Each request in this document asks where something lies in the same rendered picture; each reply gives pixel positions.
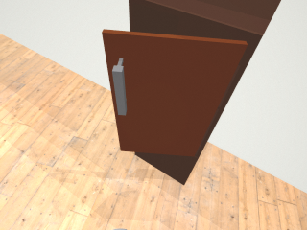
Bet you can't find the cupboard door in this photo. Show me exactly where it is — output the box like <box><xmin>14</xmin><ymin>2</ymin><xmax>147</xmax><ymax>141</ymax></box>
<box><xmin>102</xmin><ymin>29</ymin><xmax>248</xmax><ymax>157</ymax></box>

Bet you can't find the handle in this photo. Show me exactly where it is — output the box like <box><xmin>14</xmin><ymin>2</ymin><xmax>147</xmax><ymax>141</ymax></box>
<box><xmin>112</xmin><ymin>58</ymin><xmax>127</xmax><ymax>116</ymax></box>

